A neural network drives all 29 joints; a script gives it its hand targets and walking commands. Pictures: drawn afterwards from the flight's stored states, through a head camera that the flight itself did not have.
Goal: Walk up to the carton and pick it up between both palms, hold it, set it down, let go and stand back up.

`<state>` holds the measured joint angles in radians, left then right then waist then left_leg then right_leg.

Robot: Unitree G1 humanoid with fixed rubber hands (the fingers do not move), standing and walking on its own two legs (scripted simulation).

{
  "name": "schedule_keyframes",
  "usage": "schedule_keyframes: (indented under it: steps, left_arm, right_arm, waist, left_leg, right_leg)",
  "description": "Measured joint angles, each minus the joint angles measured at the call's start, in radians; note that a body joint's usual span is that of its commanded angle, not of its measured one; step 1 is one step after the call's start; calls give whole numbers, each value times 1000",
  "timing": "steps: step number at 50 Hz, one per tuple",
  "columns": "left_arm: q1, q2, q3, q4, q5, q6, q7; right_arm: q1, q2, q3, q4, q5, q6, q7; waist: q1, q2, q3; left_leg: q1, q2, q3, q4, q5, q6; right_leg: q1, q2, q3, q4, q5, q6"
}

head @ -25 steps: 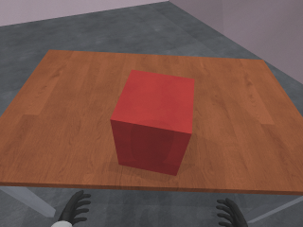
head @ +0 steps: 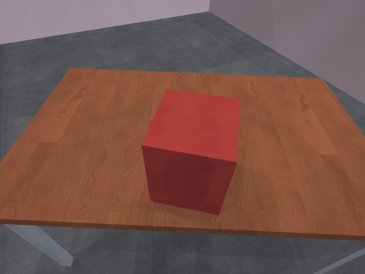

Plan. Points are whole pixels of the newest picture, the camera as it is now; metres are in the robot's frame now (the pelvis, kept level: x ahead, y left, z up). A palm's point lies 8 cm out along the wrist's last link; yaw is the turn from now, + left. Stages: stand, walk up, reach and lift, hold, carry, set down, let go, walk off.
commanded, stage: stand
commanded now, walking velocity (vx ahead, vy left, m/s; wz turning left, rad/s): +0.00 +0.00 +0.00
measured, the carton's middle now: (192, 152) +0.43 -0.01 +0.00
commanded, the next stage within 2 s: none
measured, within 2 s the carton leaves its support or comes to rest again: neither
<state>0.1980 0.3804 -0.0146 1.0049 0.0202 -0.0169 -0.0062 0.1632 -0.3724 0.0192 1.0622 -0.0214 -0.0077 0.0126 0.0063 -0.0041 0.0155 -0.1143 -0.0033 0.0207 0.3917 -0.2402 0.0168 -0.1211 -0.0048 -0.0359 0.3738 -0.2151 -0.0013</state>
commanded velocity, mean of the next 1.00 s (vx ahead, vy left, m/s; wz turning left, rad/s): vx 0.00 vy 0.00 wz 0.00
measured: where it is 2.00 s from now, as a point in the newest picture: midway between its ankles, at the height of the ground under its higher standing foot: outside the picture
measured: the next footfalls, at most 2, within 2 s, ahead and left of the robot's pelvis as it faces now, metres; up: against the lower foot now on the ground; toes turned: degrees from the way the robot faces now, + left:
none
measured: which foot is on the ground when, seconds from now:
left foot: down 0.00-1.00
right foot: down 0.00-1.00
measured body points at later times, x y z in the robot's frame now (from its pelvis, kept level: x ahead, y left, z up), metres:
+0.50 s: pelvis -0.01 +0.01 +0.00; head -0.01 +0.02 +0.45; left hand +0.05 +0.32 -0.13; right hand +0.06 -0.29 -0.12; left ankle -0.02 +0.11 -0.75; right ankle -0.01 -0.12 -0.74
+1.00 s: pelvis -0.01 +0.02 +0.00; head +0.00 +0.02 +0.45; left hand +0.06 +0.32 -0.13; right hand +0.08 -0.28 -0.12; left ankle -0.02 +0.11 -0.75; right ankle -0.01 -0.12 -0.74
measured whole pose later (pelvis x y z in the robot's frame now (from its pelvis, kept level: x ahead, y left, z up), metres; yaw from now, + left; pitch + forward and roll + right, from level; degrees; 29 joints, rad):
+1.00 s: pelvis -0.01 +0.02 +0.00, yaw +1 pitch -2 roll +0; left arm 0.17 0.35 -0.03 1.08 0.02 -0.02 0.00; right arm 0.12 -0.36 0.01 1.11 -0.01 -0.01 0.01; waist 0.00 -0.01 0.03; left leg -0.09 -0.04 0.02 0.31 -0.19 0.04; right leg -0.10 -0.04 -0.04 0.32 -0.18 0.03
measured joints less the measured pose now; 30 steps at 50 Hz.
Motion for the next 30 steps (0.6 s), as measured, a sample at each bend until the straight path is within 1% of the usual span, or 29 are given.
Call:
schedule_keyframes:
  steps: [5,11,16,24,30]
  left_arm:
    - [-2,-19,-9,40,-3,2,7]
    - [-7,-32,-11,67,-2,1,5]
    - [-2,-29,-6,74,2,3,7]
    - [-17,-22,-2,74,-3,-3,13]
    - [-15,-19,-5,74,-3,5,13]
  right_arm:
    - [-11,17,15,17,3,-3,0]
    - [-12,28,21,30,1,-3,-5]
    - [-14,32,16,36,5,-5,-2]
    - [-19,22,-1,40,6,-2,-6]
    - [-23,5,-6,42,9,-3,-1]
  waist:
    - [3,0,6]
    - [8,-1,7]
    - [-2,-3,12]
    - [1,-4,15]
    - [-5,-4,5]
  left_leg:
    - [6,-4,2,-20,18,3]
    - [7,-15,7,-37,33,11]
    - [7,-22,3,-46,41,14]
    - [12,-26,1,-59,50,19]
    - [6,-32,-3,-56,49,22]
  right_leg:
    - [8,-4,2,-24,20,5]
    - [1,-15,7,-25,27,13]
    - [1,-22,3,-30,32,17]
    - [9,-25,2,-47,42,21]
    - [3,-32,-2,-39,35,24]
